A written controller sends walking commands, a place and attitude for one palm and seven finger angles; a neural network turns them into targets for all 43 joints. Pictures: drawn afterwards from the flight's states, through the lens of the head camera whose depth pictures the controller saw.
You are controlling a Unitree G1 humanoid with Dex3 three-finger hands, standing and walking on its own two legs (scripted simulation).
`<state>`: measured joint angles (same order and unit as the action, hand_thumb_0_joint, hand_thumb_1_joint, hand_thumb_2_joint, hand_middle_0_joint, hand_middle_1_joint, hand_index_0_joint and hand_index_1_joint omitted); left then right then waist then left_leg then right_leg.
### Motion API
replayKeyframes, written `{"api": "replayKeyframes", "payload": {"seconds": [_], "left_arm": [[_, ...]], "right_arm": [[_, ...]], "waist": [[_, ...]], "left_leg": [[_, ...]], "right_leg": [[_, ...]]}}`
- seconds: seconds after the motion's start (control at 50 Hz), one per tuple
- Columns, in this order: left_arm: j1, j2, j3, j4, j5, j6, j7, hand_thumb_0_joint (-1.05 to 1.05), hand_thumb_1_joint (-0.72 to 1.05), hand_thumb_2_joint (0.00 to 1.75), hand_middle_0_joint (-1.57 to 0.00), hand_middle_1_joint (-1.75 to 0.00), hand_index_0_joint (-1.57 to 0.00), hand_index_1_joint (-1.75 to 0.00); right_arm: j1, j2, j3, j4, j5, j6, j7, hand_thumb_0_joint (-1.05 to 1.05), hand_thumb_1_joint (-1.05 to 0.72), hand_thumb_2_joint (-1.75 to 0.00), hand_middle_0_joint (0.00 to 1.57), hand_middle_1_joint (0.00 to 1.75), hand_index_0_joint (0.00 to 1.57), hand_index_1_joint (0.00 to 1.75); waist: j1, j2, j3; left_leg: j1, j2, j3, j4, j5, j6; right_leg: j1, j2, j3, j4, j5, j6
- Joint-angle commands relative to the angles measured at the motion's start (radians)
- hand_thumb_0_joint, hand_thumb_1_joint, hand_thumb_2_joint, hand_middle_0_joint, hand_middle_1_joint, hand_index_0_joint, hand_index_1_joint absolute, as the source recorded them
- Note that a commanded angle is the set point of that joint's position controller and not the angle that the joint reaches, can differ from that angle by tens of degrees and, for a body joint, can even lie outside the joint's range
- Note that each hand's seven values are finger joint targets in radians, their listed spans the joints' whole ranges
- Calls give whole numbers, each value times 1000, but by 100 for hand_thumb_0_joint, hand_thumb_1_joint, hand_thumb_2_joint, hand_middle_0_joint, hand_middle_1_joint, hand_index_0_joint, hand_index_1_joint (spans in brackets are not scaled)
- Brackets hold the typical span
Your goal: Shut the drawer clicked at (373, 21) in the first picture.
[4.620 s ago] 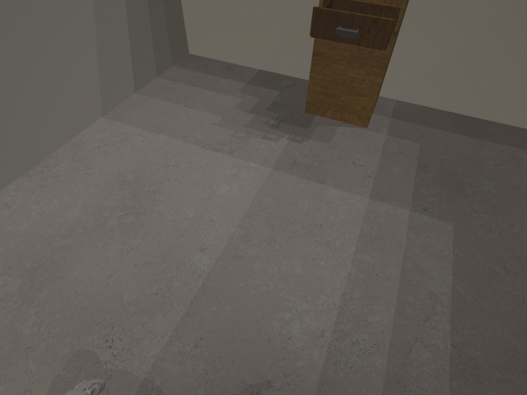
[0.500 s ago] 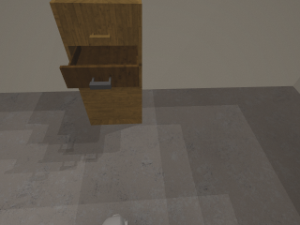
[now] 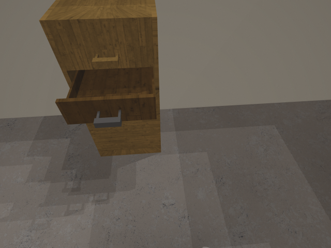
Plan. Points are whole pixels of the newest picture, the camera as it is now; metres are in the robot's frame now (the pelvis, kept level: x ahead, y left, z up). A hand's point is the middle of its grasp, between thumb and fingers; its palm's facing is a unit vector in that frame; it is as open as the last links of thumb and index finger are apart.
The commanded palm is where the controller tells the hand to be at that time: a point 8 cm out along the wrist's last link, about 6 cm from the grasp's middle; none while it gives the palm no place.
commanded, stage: take the last steps up to it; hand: left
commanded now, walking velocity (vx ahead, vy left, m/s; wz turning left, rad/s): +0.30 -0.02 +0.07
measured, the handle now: (108, 117) +0.61 +0.25 -0.12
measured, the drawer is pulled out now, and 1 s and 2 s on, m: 0.21 0.21 0.21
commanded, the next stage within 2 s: come to a stop and stand still in 0.54 s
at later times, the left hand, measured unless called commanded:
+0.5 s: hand out of the picture +0.10 +0.17 -0.19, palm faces +0.14 -0.98 -0.13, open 7.3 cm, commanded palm none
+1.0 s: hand (114, 190) +0.33 +0.18 -0.17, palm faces +0.08 -0.97 -0.25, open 7.3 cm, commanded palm none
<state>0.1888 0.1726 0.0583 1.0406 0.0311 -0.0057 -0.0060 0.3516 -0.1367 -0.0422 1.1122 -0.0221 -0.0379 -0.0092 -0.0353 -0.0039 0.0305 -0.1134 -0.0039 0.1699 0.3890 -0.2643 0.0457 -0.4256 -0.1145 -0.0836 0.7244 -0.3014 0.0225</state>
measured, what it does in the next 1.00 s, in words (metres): walks ahead: right foot, then left foot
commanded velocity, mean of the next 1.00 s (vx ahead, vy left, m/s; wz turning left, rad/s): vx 0.06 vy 0.02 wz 0.02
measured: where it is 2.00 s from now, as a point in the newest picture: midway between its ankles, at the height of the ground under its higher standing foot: outside the picture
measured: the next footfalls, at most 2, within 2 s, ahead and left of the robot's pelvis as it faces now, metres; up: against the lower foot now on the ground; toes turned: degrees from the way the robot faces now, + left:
right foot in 0.08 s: +0.13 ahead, -0.13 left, +0.00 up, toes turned -7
left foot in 0.46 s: +0.24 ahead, +0.12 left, +0.00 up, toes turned +13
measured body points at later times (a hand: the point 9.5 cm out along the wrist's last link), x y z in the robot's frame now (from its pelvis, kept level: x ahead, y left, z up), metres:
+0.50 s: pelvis +0.17 +0.01 -0.01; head +0.19 +0.04 +0.43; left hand +0.09 +0.22 -0.18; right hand +0.26 -0.23 -0.15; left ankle +0.21 +0.11 -0.74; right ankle +0.09 -0.13 -0.73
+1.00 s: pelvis +0.25 +0.00 -0.01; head +0.29 -0.02 +0.44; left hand +0.32 +0.23 -0.15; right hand +0.28 -0.23 -0.18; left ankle +0.18 +0.11 -0.68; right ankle +0.32 -0.12 -0.74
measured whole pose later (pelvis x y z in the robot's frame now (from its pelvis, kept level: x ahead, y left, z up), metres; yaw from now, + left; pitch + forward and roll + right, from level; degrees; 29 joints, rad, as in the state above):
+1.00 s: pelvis +0.25 +0.00 -0.01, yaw +4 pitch -1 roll +1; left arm 0.12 0.15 0.03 1.01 0.03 0.00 0.04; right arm 0.22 -0.16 -0.06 1.08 0.00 0.06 -0.03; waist -0.02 0.03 0.11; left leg -0.33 0.00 0.05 0.98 -0.55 -0.03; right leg -0.33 -0.09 -0.11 0.55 -0.20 -0.02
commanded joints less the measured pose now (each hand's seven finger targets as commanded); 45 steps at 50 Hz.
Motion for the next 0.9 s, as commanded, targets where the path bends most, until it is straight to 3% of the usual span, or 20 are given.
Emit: {"api": "replayKeyframes", "payload": {"seconds": [0.0, 0.02, 0.06, 0.08, 0.14, 0.2, 0.34, 0.4, 0.42, 0.44, 0.46, 0.48, 0.52, 0.58, 0.72, 0.76, 0.78, 0.82, 0.86, 0.88], "left_arm": [[46, 32, 4, -43, -1, -31, -2, 0, 90, 90, -20, -30, -20, -30], [113, 56, 11, -18, 0, -38, 2, 0, 90, 90, -20, -30, -20, -30], [309, 207, 39, 31, 0, -50, 17, 0, 90, 90, -20, -30, -20, -30], [329, 221, 42, 34, -12, -54, 21, 0, 90, 90, -20, -30, -20, -30], [161, 111, 20, -7, -9, -54, 31, 0, 90, 90, -20, -30, -20, -30], [142, 73, 14, -9, -1, -68, 32, 0, 90, 90, -20, -30, -20, -30], [193, 126, 13, 36, -4, -64, 20, 0, 90, 90, -20, -30, -20, -30], [176, 124, 15, 42, -13, -52, 19, 0, 90, 90, -20, -30, -20, -30], [186, 95, 7, 38, -16, -48, 15, 0, 90, 90, -20, -30, -20, -30], [204, 41, -2, 19, -23, -47, 9, 0, 90, 90, -20, -30, -20, -30], [145, 51, -9, -14, -15, -46, 13, 0, 90, 90, -20, -30, -20, -30], [85, 62, -4, -15, -12, -42, 16, 0, 90, 90, -20, -30, -20, -30], [89, 48, 0, 8, -12, -39, 5, 0, 90, 90, -20, -30, -20, -30], [154, 14, -8, 37, -11, -19, 4, 0, 90, 90, -20, -30, -20, -30], [125, 7, -25, 28, -15, 6, 31, 0, 90, 90, -20, -30, -20, -30], [154, 58, -17, 30, -13, 2, 35, 0, 90, 90, -20, -30, -20, -30], [173, 104, -9, 28, -9, -4, 41, 0, 90, 90, -20, -30, -20, -30], [149, 186, 3, 13, -9, -4, 44, 0, 90, 90, -20, -30, -20, -30], [150, 196, 13, 6, -11, -4, 53, 0, 90, 90, -20, -30, -20, -30], [124, 190, 17, -7, -8, 1, 59, 0, 90, 90, -20, -30, -20, -30]], "right_arm": [[35, -140, -31, -29, -4, -13, -10, 0, -90, -90, 20, 30, 20, 30], [25, -124, -27, -27, 1, -15, -8, 0, -90, -90, 20, 30, 20, 30], [5, -50, -9, -72, 9, -18, 7, 0, -90, -90, 20, 30, 20, 30], [-30, -95, -13, -86, 5, -7, 7, 0, -90, -90, 20, 30, 20, 30], [-74, -79, -26, -83, -2, 4, 17, 0, -90, -90, 20, 30, 20, 30], [-27, -35, -21, -70, -6, 17, 22, 0, -90, -90, 20, 30, 20, 30], [-145, -46, -10, -118, 0, 1, 35, 0, -90, -90, 20, 30, 20, 30], [-53, -84, -11, -82, -2, -13, 26, 0, -90, -90, 20, 30, 20, 30], [37, -141, -23, -55, -6, -20, 17, 0, -90, -90, 20, 30, 20, 30], [126, -246, -47, -42, -16, -23, 3, 0, -90, -90, 20, 30, 20, 30], [184, -290, -52, -32, -8, -13, -4, 0, -90, -90, 20, 30, 20, 30], [147, -257, -43, -32, -7, -14, -15, 0, -90, -90, 20, 30, 20, 30], [13, -181, -22, -65, -4, -22, -19, 0, -90, -90, 20, 30, 20, 30], [-38, -146, -7, -67, 2, -35, -22, 0, -90, -90, 20, 30, 20, 30], [-78, -143, -9, -49, 2, -4, -31, 0, -90, -90, 20, 30, 20, 30], [-82, -141, -13, -37, 9, 9, -31, 0, -90, -90, 20, 30, 20, 30], [-66, -120, -15, -38, 14, 14, -29, 0, -90, -90, 20, 30, 20, 30], [-9, -80, -22, -39, 24, 39, -18, 0, -90, -90, 20, 30, 20, 30], [-22, -84, -29, -53, 22, 69, -27, 0, -90, -90, 20, 30, 20, 30], [-43, -90, -31, -59, 23, 72, -28, 0, -90, -90, 20, 30, 20, 30]], "waist": [[38, 55, 24], [73, 6, -1], [133, -309, -35], [148, -289, -52], [71, -97, 68], [29, -96, 51], [58, -144, 42], [2, -69, 17], [-33, 54, -45], [-60, 263, -109], [-82, 331, -117], [-83, 256, -56], [-17, 144, 28], [37, 127, 0], [51, 138, -1], [73, 99, 9], [76, 20, -2], [41, -97, -34], [71, -294, -104], [74, -242, -92]], "left_leg": [[-69, 253, -211, -58, 74, 94], [-126, 205, -165, 42, 54, 58], [-482, 21, -4, 494, -274, -18], [-506, 57, -105, 653, -323, -14], [-505, 137, -158, 744, -115, -24], [-405, 141, -113, 599, -64, -53], [-308, 98, -41, 279, -7, -56], [-51, 59, 3, 99, 87, -47], [118, 122, -80, 51, 131, -22], [264, 350, -363, -15, 202, 74], [247, 463, -503, -99, 224, 149], [168, 458, -486, -119, 254, 162], [54, 392, -336, -130, 322, 135], [-10, 306, -163, -130, 494, 94], [-21, 276, -102, -39, 660, 75], [-45, 238, -100, 36, 553, 22], [-95, 185, -80, 82, 385, -19], [-172, 64, -44, 219, -58, -65], [-201, 38, -97, 496, -361, -75], [-251, 36, -143, 598, -360, -73]], "right_leg": [[161, 52, -52, -210, 74, -8], [290, 39, -32, -282, 113, -20], [571, -295, 411, -465, 51, -169], [503, -339, 490, -532, -48, -211], [271, -264, 302, -569, -131, -187], [211, -202, 124, -552, 94, -161], [283, -171, 62, -488, 200, -150], [200, -110, 3, -338, 203, -104], [126, -60, -34, -156, 203, -72], [-57, 43, -106, 92, -56, -25], [-132, 80, -49, 314, -325, -22], [-175, 41, 19, 423, -288, -33], [-174, -16, 54, 448, -151, -22], [-56, -11, 29, 329, -60, 0], [126, 29, 1, -81, 64, 12], [218, 28, -4, -260, 230, 9], [283, -21, 58, -285, 483, -2], [323, -220, 191, -258, 912, -117], [330, -292, 265, -315, 1069, -229], [340, -297, 259, -303, 1069, -250]]}}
